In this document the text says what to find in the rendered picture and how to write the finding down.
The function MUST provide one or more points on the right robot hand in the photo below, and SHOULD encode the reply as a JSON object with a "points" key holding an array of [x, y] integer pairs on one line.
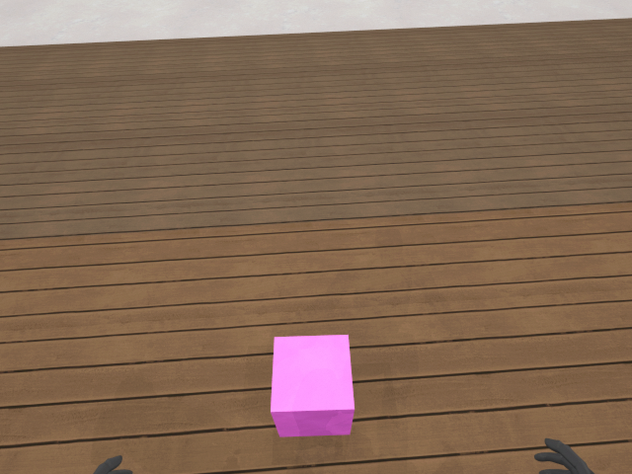
{"points": [[565, 456]]}

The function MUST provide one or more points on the carton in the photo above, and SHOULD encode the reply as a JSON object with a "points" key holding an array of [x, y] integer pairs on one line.
{"points": [[312, 388]]}

